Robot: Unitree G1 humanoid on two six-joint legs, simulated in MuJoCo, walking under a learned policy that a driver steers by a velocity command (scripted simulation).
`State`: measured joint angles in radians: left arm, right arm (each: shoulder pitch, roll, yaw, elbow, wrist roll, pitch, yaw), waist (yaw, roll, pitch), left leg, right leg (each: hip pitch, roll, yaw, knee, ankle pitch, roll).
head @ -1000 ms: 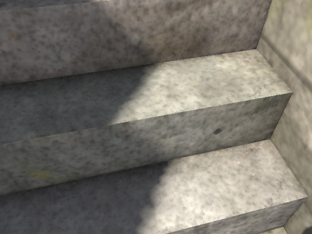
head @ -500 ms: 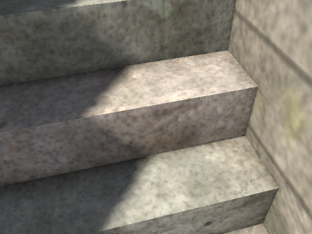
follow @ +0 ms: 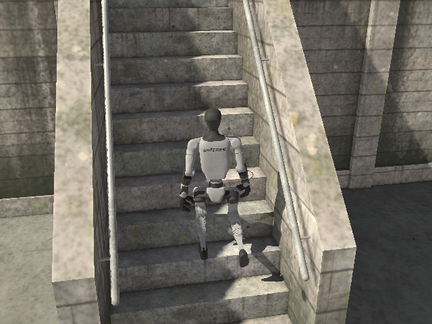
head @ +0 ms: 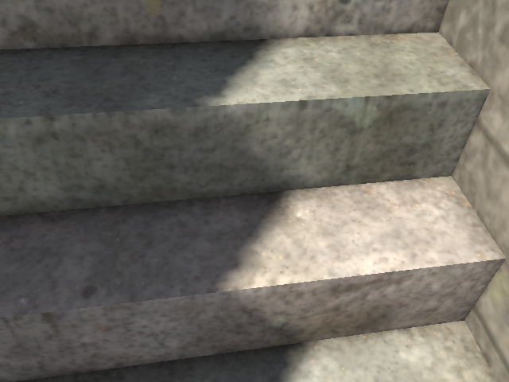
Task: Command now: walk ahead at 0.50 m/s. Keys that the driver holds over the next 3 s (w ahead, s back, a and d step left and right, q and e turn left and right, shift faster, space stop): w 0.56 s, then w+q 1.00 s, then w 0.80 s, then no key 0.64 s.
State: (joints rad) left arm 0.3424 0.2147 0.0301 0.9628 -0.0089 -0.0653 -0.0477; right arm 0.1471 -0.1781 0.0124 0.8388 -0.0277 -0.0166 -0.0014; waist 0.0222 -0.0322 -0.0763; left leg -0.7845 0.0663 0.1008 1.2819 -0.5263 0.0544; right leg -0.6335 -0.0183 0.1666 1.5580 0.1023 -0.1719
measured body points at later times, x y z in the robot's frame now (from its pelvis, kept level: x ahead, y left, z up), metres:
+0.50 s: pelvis +0.13 -0.03 +0.12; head +0.10 +0.01 +0.57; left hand +0.30 +0.14 -0.01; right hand +0.04 -0.24 -0.02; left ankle +0.08 +0.10 -0.62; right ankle +0.21 -0.19 -0.27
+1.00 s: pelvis +0.29 -0.10 +0.26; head +0.26 -0.13 +0.71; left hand +0.31 +0.16 +0.15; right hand +0.54 -0.33 +0.22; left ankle +0.28 +0.03 -0.13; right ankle +0.31 -0.25 -0.41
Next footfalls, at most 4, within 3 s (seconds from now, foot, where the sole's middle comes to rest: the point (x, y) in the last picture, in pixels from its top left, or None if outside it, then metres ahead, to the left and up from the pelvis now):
0.66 right None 0.35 -0.26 -0.44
1.20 left None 0.38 0.08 -0.44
1.72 right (295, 217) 0.65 -0.04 -0.20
2.12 left None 0.37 0.16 -0.44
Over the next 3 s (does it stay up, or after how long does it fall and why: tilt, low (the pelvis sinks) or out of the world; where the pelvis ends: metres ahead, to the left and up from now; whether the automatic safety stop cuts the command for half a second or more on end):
stays up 0.39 0.06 0.35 its command is cut before an obstacle after 0.5 s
